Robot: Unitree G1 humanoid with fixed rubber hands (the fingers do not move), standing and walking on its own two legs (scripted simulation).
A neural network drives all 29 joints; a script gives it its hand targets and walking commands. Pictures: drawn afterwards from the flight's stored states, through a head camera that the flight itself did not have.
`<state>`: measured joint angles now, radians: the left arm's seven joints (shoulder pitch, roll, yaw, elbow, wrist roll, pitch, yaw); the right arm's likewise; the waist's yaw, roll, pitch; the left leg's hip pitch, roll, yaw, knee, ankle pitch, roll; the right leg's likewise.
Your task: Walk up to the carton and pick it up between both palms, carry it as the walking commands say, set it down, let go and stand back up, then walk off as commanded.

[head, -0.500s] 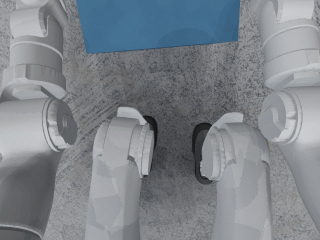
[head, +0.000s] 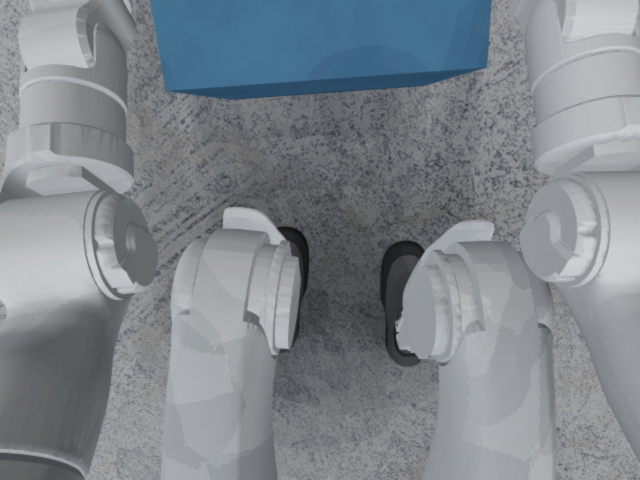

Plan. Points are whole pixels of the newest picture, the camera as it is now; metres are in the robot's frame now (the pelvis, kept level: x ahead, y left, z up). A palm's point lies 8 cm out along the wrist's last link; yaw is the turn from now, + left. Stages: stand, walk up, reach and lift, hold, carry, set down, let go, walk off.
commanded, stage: set down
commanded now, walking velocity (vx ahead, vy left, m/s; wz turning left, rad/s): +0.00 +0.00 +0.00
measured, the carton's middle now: out of the picture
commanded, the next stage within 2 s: none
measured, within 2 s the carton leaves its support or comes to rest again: neither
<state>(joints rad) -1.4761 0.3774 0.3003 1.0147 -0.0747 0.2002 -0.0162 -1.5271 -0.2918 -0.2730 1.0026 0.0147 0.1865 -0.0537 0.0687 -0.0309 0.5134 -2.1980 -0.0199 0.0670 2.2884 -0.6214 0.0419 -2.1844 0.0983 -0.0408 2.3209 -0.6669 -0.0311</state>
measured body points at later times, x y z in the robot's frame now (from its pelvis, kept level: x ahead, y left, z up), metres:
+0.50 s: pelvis +0.00 +0.00 +0.00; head +0.37 +0.02 +0.24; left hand +0.55 +0.24 -0.17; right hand +0.58 -0.13 -0.18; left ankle +0.11 +0.10 -0.32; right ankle +0.10 -0.10 -0.32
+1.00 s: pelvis -0.01 +0.00 +0.02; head +0.36 +0.02 +0.27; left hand +0.56 +0.27 -0.11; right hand +0.60 -0.15 -0.12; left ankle +0.11 +0.10 -0.32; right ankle +0.10 -0.10 -0.32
